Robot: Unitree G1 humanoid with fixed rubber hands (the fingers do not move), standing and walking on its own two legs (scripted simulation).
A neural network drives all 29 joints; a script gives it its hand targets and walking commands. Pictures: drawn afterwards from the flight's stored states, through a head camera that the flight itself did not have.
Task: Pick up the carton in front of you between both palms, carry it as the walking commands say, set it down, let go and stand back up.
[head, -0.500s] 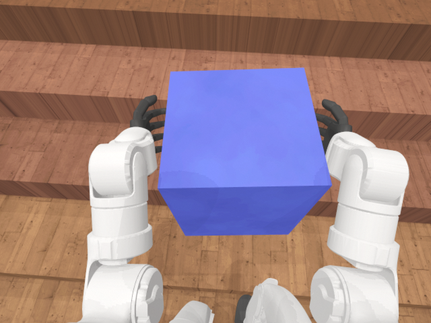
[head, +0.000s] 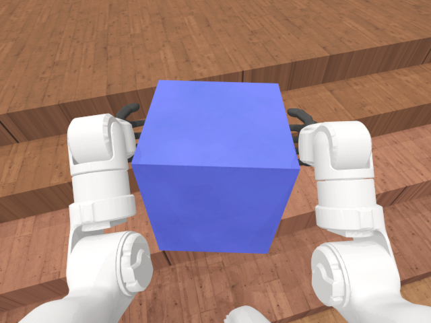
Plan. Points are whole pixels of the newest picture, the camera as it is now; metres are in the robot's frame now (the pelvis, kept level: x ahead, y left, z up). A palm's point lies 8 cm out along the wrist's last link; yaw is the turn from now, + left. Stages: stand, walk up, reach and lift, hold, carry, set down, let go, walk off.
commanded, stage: carry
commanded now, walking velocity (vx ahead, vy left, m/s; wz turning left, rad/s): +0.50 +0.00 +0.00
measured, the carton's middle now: (215, 171) +0.38 -0.06 +0.09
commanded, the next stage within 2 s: none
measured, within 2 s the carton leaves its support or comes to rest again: neither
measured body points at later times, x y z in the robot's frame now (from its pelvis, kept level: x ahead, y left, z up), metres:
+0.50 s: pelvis +0.29 -0.10 +0.15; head +0.35 -0.09 +0.60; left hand +0.66 +0.10 +0.26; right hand +0.71 -0.20 +0.27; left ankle +0.23 +0.01 -0.37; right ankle +0.36 -0.18 -0.55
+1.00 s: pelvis +0.59 -0.04 +0.31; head +0.63 -0.05 +0.76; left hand +1.00 +0.06 +0.46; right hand +0.96 -0.24 +0.45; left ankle +0.61 +0.04 -0.40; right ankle +0.54 -0.15 -0.21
